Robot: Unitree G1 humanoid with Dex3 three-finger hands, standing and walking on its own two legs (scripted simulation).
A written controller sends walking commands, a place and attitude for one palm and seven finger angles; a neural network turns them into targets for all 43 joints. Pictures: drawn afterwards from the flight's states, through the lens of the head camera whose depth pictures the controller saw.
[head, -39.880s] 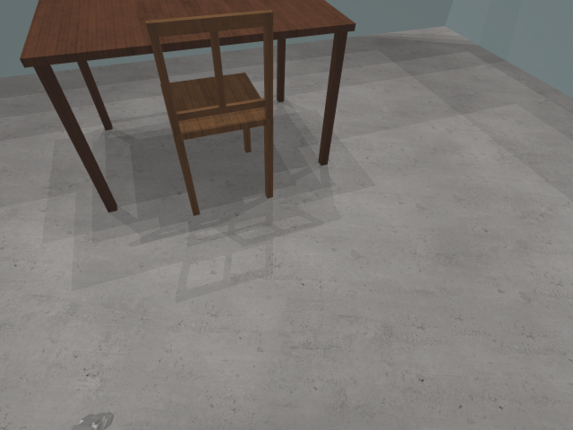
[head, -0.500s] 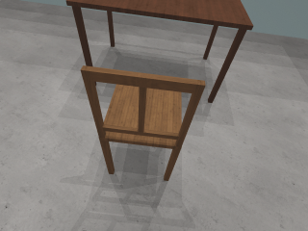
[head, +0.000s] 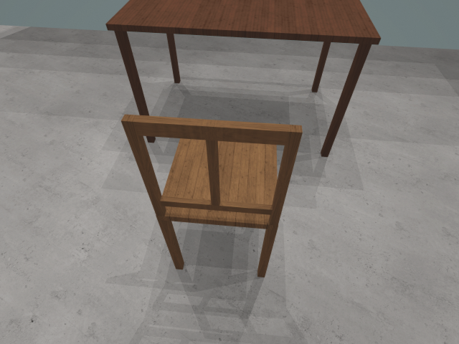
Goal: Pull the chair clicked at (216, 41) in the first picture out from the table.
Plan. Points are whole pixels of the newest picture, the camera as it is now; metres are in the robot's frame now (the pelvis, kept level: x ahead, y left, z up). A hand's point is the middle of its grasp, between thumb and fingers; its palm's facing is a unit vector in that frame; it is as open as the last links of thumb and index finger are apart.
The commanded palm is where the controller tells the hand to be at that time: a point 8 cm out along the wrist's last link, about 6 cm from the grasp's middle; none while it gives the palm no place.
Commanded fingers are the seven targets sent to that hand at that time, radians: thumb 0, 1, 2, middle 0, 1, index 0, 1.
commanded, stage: let the arm hang, fingers relaxed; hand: left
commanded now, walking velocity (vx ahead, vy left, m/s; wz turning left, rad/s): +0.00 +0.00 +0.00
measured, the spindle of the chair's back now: (214, 174) +0.54 +0.08 -0.09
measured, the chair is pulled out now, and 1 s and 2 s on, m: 0.65 0.65 0.65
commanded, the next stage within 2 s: look to check the result in 0.28 s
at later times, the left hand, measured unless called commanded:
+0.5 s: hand out of the picture +0.00 +0.15 -0.17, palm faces +0.05 -0.98 -0.17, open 7.4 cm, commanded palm none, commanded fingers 0.00 0.90 0.90 -0.20 -0.30 -0.20 -0.30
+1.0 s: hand out of the picture +0.00 +0.15 -0.17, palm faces +0.05 -0.99 -0.16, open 7.4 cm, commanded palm none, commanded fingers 0.00 0.90 0.90 -0.20 -0.30 -0.20 -0.30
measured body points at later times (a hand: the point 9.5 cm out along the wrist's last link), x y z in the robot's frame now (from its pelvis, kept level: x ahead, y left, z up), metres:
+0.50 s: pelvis +0.01 -0.01 +0.00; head +0.03 -0.01 +0.45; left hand +0.00 +0.21 -0.16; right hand -0.01 -0.21 -0.16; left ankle +0.02 +0.11 -0.74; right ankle +0.01 -0.13 -0.74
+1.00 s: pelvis +0.01 -0.01 +0.00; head +0.03 -0.01 +0.45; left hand +0.00 +0.20 -0.16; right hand -0.01 -0.21 -0.16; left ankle +0.02 +0.11 -0.74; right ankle +0.01 -0.13 -0.74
